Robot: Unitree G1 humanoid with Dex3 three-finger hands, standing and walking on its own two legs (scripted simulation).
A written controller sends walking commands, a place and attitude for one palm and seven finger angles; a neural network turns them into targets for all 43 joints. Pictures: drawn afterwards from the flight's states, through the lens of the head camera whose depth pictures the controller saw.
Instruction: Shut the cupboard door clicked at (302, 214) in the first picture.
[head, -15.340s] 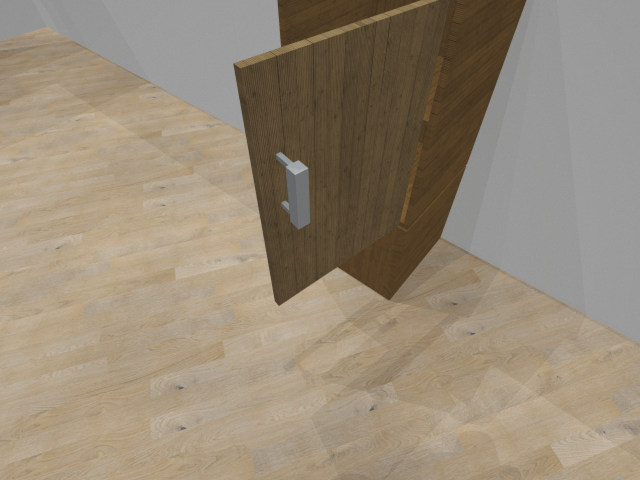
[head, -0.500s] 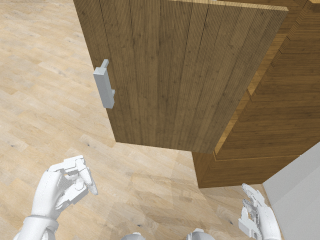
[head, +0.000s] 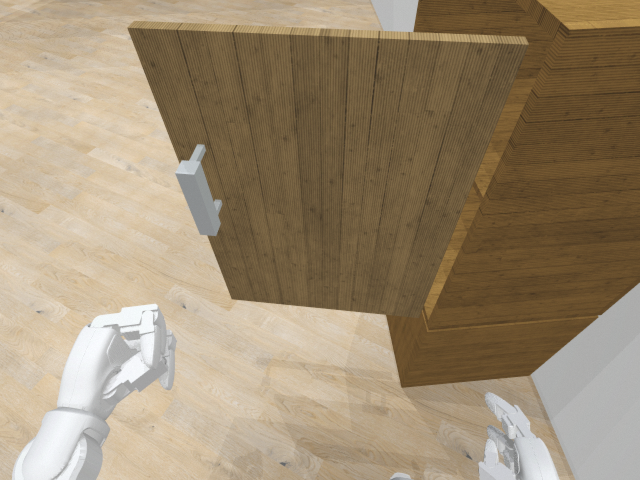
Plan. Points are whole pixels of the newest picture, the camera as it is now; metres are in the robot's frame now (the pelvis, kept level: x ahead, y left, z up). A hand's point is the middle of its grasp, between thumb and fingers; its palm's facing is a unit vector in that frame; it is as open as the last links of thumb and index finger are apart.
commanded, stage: raise the hand and make a fist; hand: left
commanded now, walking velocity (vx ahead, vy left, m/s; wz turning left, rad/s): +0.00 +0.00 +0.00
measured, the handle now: (204, 190) +0.49 +0.21 +0.07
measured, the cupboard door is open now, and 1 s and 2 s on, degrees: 78 78 78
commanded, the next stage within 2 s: bring the fist close to the handle in 0.22 s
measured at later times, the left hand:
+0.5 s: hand (170, 352) +0.24 +0.18 +0.07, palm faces -0.03 -1.00 -0.06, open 3.1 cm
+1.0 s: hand (190, 275) +0.33 +0.19 +0.08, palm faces -0.05 -1.00 -0.02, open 3.1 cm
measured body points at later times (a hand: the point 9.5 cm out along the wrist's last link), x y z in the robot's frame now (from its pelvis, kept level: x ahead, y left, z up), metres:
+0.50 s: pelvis -0.01 -0.01 +0.00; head +0.03 -0.02 +0.45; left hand +0.23 +0.24 +0.08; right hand +0.17 -0.24 -0.08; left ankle -0.03 +0.10 -0.69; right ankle +0.04 -0.11 -0.69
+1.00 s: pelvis +0.00 +0.00 +0.01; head +0.06 +0.00 +0.45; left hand +0.33 +0.24 +0.08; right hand +0.14 -0.25 -0.09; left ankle -0.03 +0.10 -0.69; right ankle +0.04 -0.11 -0.69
